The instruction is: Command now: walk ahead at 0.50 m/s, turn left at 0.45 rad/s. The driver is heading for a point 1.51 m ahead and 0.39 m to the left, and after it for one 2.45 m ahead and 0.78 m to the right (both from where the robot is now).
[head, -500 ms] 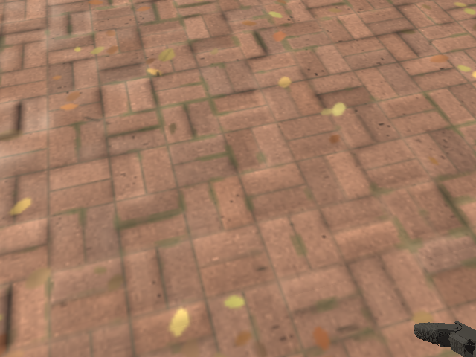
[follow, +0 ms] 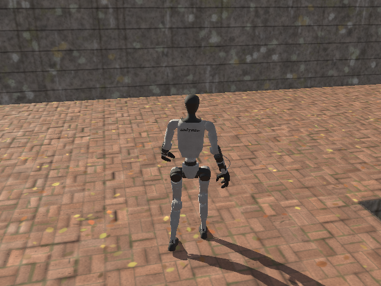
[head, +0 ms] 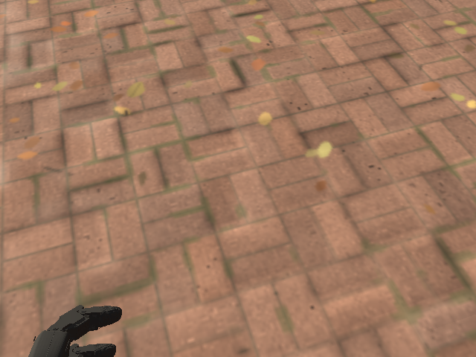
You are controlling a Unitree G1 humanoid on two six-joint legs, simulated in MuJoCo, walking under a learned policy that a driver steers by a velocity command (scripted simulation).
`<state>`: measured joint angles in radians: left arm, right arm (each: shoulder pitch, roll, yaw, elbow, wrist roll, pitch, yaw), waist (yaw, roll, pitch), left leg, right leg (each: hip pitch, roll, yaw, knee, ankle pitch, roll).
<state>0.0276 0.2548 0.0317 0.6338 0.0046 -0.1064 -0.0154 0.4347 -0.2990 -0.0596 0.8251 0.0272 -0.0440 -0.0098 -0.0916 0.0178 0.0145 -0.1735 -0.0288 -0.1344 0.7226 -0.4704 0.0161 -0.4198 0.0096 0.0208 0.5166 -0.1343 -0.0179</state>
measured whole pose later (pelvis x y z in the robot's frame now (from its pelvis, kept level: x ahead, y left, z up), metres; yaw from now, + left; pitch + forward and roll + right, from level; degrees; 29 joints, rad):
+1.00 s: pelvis +0.53 +0.13 -0.01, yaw +29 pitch +2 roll +0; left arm 0.08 0.28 0.04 0.72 0.00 -0.11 -0.04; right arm 0.37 -0.31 -0.06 0.76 0.01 -0.03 -0.01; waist -0.06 0.01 0.01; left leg -0.11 -0.06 -0.14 0.71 -0.49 0.04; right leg -0.45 0.03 -0.01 0.54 -0.13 -0.04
